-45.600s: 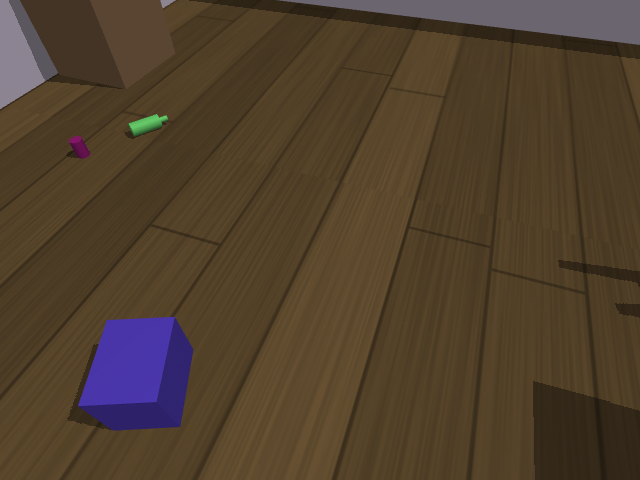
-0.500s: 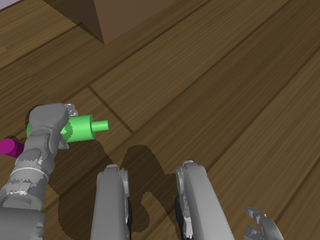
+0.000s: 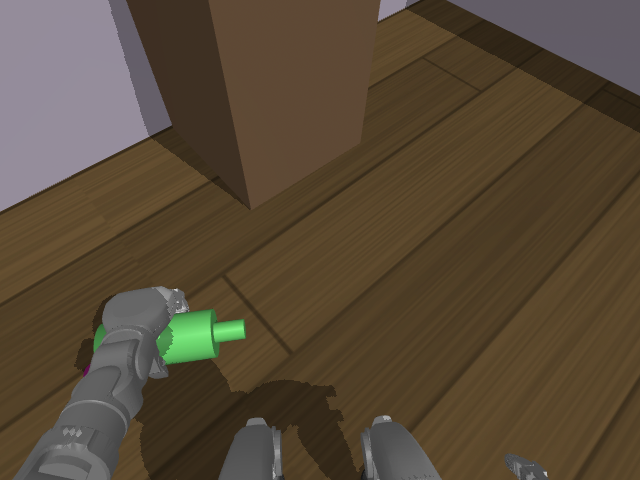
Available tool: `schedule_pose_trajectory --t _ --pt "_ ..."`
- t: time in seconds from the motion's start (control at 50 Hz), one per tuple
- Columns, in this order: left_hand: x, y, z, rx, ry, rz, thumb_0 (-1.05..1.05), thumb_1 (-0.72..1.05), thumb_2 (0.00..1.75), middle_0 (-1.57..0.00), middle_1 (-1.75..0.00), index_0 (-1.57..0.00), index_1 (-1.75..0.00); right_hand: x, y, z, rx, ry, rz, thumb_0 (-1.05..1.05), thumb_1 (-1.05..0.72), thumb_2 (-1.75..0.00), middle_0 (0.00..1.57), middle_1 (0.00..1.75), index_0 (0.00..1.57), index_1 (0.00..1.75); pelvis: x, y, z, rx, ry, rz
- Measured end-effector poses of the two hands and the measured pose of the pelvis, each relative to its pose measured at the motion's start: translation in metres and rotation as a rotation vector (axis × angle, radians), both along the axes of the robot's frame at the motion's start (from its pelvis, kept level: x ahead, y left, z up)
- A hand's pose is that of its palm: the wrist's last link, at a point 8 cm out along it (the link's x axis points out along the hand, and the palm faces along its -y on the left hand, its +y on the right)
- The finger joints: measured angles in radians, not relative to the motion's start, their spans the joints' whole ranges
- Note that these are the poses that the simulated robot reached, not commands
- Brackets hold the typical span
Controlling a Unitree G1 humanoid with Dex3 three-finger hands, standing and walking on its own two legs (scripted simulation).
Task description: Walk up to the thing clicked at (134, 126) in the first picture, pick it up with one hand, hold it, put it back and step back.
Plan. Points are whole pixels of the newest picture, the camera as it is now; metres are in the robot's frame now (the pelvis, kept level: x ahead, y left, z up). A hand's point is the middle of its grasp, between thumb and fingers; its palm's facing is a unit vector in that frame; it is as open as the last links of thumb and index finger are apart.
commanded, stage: lift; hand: left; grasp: from above
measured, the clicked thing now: (176, 338) +0.35 +0.21 -0.12
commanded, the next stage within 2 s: hold in 0.46 s
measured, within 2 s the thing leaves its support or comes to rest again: neither
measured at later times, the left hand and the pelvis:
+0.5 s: hand (137, 306) +0.35 +0.23 +0.00, palm faces -0.45 -0.08 -0.89, open 9.8 cm; pelvis +0.03 +0.00 +0.08, yaw +0 degrees
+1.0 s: hand (127, 284) +0.36 +0.22 +0.04, palm faces -0.44 -0.06 -0.89, open 9.8 cm; pelvis +0.05 +0.00 +0.10, yaw +0 degrees
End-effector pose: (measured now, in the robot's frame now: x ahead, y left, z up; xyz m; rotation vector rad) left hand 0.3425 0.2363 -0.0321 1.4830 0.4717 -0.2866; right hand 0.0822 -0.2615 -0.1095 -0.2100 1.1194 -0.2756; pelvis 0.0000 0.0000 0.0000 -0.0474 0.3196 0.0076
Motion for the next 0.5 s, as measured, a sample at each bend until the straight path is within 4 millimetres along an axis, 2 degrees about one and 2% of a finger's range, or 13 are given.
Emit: schedule_pose_trajectory --t 0.24,0.5 --pt "0.005 -0.009 0.048 0.0 -0.019 -0.005 0.01 0.01 0.44 -0.77 -0.39 -0.79 -0.38 0.006 -0.002 0.046 0.006 0.002 -0.001 0.01 -0.9 -0.9 0.2 0.3 0.2 0.3 0.018 0.001 0.048 0.015 -0.08 -0.002" --pt "0.012 -0.007 0.087 0.001 -0.015 0.004 0.01 0.02 0.43 -0.77 -0.38 -0.79 -0.38 0.03 0.0 0.076 0.027 -0.036 0.003 0.01 -0.9 -0.9 0.2 0.3 0.2 0.3 0.035 0.002 0.078 0.027 -0.143 -0.006"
